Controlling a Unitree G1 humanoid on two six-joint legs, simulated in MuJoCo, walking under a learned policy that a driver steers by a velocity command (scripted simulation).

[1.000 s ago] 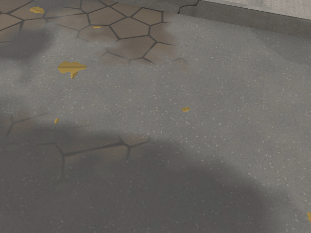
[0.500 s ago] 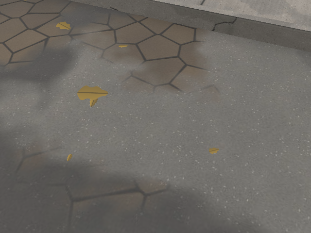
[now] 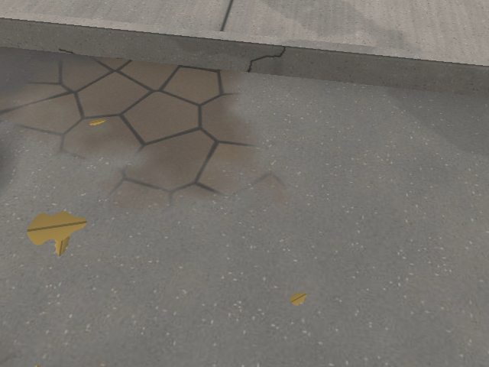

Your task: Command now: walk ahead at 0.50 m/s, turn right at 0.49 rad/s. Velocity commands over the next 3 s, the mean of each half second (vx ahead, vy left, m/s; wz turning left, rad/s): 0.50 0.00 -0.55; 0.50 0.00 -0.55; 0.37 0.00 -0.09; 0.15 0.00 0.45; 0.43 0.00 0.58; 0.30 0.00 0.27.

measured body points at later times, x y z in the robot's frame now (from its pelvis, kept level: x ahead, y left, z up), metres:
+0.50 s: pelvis +0.27 -0.09 +0.00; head +0.30 -0.12 +0.45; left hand +0.42 +0.16 -0.12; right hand +0.35 -0.40 -0.11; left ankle +0.35 +0.09 -0.66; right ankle +0.27 -0.15 -0.75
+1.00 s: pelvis +0.56 -0.14 +0.00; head +0.58 -0.15 +0.45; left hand +0.81 +0.03 -0.11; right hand +0.48 -0.42 -0.12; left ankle +0.62 -0.06 -0.75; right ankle +0.47 -0.26 -0.67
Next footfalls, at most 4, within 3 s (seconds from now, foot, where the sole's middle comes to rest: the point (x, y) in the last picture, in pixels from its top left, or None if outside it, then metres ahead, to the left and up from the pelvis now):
0.30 right None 0.31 -0.16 -0.78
0.78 left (270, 309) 0.66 -0.08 -0.78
1.28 right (390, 287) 0.72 -0.44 -0.78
1.80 left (320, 248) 0.86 -0.25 -0.78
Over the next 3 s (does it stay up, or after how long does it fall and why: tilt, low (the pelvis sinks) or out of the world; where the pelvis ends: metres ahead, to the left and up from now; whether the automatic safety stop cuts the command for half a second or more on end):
stays up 1.21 -0.36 0.00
